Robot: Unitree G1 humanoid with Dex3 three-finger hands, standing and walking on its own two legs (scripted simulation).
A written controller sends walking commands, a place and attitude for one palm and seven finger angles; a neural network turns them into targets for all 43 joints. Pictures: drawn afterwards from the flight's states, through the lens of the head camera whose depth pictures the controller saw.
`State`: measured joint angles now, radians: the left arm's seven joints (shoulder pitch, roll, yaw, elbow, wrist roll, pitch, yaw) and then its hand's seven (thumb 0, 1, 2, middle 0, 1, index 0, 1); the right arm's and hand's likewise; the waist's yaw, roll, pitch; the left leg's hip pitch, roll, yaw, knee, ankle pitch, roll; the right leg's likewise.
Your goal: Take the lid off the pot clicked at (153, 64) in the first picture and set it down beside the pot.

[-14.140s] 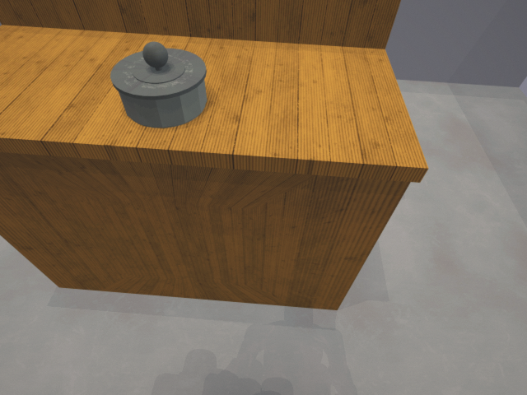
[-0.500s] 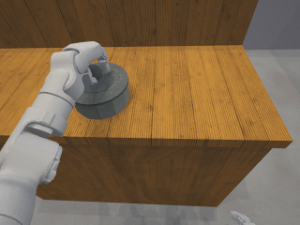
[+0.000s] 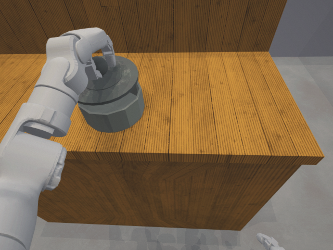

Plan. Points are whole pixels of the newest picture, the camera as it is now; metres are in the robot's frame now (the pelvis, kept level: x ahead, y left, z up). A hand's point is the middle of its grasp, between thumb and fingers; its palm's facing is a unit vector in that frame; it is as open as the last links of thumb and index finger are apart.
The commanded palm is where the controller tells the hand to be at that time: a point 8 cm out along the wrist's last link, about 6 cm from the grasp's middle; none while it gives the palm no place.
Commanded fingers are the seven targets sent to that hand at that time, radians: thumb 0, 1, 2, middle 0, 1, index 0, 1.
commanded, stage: lift the lid straight up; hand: left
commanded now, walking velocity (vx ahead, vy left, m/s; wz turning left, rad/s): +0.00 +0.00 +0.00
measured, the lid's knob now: (98, 66) +0.50 +0.16 +0.20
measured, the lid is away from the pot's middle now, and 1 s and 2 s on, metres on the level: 0.01 0.01 0.08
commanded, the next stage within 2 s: move the lid sideways beside the pot in 1.36 s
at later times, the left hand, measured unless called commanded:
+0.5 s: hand (90, 47) +0.46 +0.15 +0.27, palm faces -0.19 -0.05 -0.98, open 7.4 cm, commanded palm +0.44 +0.16 +0.34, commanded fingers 0.00 0.65 1.06 -0.79 -0.96 -0.84 -0.99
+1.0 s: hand (82, 25) +0.46 +0.15 +0.31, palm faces -0.11 -0.06 -0.99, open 7.4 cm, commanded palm +0.44 +0.15 +0.38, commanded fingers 0.00 0.65 1.06 -0.79 -0.96 -0.84 -0.99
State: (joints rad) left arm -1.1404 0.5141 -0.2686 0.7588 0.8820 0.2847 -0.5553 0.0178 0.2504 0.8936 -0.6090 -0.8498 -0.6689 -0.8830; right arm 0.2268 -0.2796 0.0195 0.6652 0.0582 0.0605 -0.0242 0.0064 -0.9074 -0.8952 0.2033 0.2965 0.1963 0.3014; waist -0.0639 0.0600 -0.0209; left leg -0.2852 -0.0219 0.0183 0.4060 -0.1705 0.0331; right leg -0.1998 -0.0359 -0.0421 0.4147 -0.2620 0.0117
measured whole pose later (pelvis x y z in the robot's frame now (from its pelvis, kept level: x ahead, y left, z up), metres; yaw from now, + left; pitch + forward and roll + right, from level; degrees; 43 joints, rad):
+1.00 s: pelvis +0.00 +0.00 +0.00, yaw +0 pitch +3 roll +0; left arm -1.34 0.56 -0.27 0.78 0.91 0.35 -0.61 0.03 0.24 0.89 -0.61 -0.85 -0.68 -0.89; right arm 0.23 -0.29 0.03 0.66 0.06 0.03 -0.03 0.01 -0.91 -0.90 0.20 0.30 0.20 0.30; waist -0.06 0.07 -0.03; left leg -0.28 -0.02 0.03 0.39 -0.16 0.03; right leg -0.21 -0.04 -0.03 0.42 -0.26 0.01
